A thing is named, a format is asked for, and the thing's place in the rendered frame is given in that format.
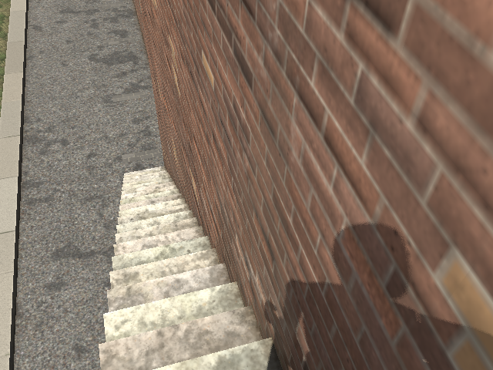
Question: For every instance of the stairs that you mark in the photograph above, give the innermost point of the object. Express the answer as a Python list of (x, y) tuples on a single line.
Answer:
[(171, 303)]

